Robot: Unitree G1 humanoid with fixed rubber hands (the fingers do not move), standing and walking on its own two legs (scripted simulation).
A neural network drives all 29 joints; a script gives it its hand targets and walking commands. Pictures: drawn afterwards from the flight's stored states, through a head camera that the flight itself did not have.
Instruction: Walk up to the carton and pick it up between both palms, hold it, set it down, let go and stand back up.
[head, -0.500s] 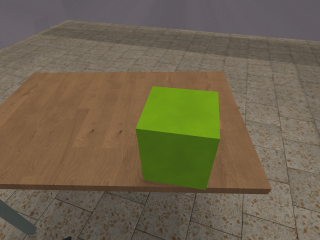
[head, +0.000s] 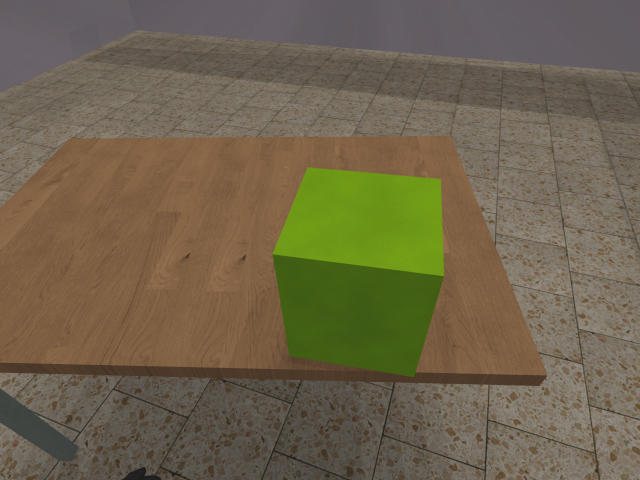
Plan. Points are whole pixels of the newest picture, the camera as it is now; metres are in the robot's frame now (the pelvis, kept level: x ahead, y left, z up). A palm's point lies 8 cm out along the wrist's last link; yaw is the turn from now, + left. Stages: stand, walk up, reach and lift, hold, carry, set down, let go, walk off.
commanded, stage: stand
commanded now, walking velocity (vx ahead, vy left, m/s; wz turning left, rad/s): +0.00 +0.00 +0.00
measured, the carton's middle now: (360, 272) +0.46 -0.03 +0.00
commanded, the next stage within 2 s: none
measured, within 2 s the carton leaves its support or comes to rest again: neither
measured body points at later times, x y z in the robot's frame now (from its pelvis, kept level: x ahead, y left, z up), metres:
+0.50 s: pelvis +0.00 +0.00 +0.00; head -0.01 +0.00 +0.45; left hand +0.13 +0.29 -0.09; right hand +0.11 -0.28 -0.11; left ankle +0.04 +0.11 -0.74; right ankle +0.01 -0.11 -0.74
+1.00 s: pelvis +0.00 +0.00 +0.00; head +0.00 +0.00 +0.45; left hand +0.13 +0.29 -0.09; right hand +0.11 -0.28 -0.12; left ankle +0.04 +0.11 -0.74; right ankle +0.01 -0.11 -0.74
